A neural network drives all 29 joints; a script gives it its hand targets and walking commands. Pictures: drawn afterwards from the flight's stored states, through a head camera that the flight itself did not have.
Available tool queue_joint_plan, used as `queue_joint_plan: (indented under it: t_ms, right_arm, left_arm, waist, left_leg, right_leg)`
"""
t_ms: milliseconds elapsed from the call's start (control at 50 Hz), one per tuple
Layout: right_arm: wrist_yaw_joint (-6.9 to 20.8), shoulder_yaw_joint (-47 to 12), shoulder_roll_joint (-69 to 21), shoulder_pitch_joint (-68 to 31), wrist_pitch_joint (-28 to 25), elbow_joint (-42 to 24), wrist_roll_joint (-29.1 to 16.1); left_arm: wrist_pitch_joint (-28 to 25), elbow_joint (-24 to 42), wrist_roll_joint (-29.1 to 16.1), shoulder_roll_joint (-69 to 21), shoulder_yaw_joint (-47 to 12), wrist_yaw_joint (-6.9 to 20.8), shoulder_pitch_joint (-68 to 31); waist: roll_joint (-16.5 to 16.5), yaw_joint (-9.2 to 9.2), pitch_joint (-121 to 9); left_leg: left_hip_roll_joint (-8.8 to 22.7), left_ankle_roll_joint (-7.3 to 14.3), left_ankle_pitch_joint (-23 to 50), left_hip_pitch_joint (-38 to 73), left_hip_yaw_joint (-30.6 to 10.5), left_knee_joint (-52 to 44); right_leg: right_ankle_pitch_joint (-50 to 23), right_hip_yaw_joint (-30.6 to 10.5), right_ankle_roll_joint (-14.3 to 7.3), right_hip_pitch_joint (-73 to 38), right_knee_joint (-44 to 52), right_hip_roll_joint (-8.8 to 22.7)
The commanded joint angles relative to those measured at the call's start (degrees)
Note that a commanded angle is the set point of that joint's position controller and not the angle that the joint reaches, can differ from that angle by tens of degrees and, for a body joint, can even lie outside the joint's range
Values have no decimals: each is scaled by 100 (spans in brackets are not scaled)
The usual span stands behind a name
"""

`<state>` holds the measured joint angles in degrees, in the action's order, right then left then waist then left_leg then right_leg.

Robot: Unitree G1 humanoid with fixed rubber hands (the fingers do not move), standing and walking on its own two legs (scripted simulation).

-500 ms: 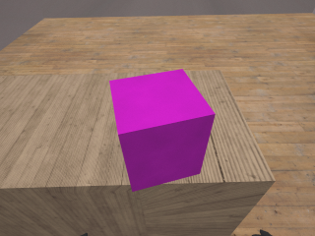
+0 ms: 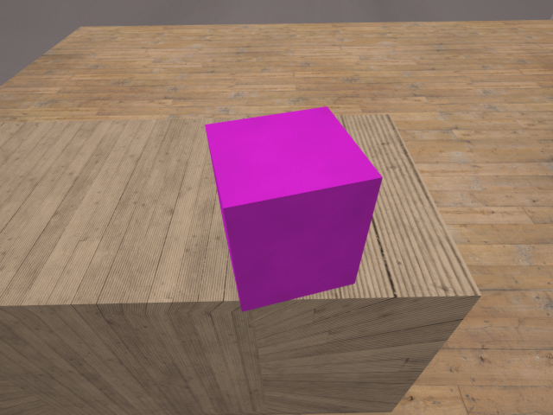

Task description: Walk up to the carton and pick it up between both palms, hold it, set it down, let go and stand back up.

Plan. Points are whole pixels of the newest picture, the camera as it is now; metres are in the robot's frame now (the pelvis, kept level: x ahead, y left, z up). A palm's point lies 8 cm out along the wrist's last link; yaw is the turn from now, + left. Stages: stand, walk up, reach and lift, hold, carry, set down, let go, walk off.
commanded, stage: stand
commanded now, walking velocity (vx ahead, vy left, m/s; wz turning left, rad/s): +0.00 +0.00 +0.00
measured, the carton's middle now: (284, 209) +0.44 +0.01 +0.07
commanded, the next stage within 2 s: none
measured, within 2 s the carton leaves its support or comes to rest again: neither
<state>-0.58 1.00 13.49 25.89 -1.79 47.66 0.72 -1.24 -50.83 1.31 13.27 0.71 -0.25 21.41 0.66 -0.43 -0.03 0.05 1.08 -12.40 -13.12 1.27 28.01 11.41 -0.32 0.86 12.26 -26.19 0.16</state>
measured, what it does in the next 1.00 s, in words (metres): stands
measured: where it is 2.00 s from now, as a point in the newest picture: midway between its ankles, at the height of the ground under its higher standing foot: outside the picture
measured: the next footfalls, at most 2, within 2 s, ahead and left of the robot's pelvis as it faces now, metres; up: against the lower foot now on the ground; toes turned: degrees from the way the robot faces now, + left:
none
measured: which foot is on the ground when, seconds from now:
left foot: down 0.00-1.00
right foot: down 0.00-1.00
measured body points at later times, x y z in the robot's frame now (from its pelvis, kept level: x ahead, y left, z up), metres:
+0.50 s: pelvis +0.00 +0.00 +0.00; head -0.01 +0.01 +0.45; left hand -0.01 +0.25 -0.15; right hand -0.01 -0.26 -0.14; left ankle +0.03 +0.11 -0.74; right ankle +0.03 -0.13 -0.74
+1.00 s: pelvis +0.02 +0.00 +0.00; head +0.02 +0.00 +0.45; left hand +0.02 +0.24 -0.15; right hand +0.02 -0.25 -0.14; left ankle +0.03 +0.11 -0.74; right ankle +0.03 -0.13 -0.74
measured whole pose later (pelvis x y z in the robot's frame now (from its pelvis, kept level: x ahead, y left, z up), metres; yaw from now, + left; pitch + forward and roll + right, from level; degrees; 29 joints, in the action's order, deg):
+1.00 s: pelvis +0.02 +0.00 +0.00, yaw +0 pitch -1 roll +0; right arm -2.1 0.2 11.5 22.4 -1.2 54.4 0.2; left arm -0.7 -56.8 0.5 11.5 -0.1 -1.6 20.3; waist 0.4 -0.2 0.9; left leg 0.1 0.7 -13.0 -12.3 0.6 26.7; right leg 12.3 -0.5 0.7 11.4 -25.1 0.0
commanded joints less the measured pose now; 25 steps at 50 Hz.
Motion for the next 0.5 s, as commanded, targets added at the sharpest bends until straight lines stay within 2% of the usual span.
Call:
queue_joint_plan:
  t_ms: [0, 60, 100, 140, 180, 240, 260, 380, 400, 440, 480]
  right_arm:
    - [-63, 264, 870, 219, -123, -285, -15]
    - [-77, 260, 850, 268, -67, -172, -8]
    - [-80, 232, 805, 296, -70, -163, -34]
    - [-81, 237, 843, 288, -71, -92, -41]
    - [-85, 251, 828, 274, -32, -55, -22]
    - [-94, 231, 799, 287, -7, -48, 12]
    - [-98, 257, 791, 371, -3, -33, 19]
    - [-121, 212, 735, 299, -16, 107, -37]
    - [-122, 204, 712, 308, -5, 103, -39]
    - [-120, 194, 710, 247, -1, 125, -38]
    - [-119, 182, 672, 281, 2, 183, -36]
  left_arm:
    - [-113, 284, -34, 672, 166, -37, 201]
    - [-96, 142, -20, 721, 166, -49, 309]
    - [-86, 76, -16, 687, 145, -63, 323]
    - [-81, 22, -23, 627, 131, -62, 375]
    - [-66, 1, -29, 683, 159, -69, 395]
    - [-64, -30, -23, 696, 159, -62, 364]
    - [-63, -74, -12, 739, 185, -68, 397]
    - [-56, -180, -34, 571, 121, -87, 477]
    - [-48, -158, -43, 603, 124, -89, 480]
    - [-37, -170, -49, 662, 149, -94, 408]
    - [-27, -210, -48, 568, 115, -101, 472]
  waist:
    - [-130, 24, 543]
    - [-218, 35, 761]
    - [-235, 6, 786]
    - [-85, 20, 621]
    - [-76, 17, 766]
    - [-59, 6, 762]
    - [59, -49, 631]
    - [-141, 28, 604]
    - [12, 7, 573]
    - [101, 1, 657]
    - [-137, 10, 712]
  left_leg:
    - [576, 95, -1033, -601, -854, -958]
    - [537, 93, -1269, -661, -821, -930]
    - [594, 81, -1259, -662, -861, -1037]
    - [597, 95, -1230, -632, -840, -1003]
    - [569, 80, -1454, -725, -846, -971]
    - [507, 65, -1357, -634, -808, -870]
    - [488, 77, -1390, -524, -791, -816]
    - [550, 57, -1018, -488, -816, -812]
    - [538, 52, -1016, -555, -818, -798]
    - [512, 49, -911, -534, -802, -778]
    - [509, 47, -832, -542, -793, -787]
  right_leg:
    - [604, -533, -112, 174, 502, 400]
    - [843, -578, -95, 373, 591, 419]
    - [752, -545, -79, 432, 519, 388]
    - [734, -516, -90, 284, 548, 403]
    - [1090, -584, -105, 425, 604, 415]
    - [1155, -629, -99, 643, 676, 406]
    - [1331, -650, -102, 622, 716, 434]
    - [779, -623, -107, 471, 586, 427]
    - [838, -630, -123, 433, 587, 435]
    - [833, -620, -109, 540, 630, 437]
    - [774, -641, -107, 503, 625, 453]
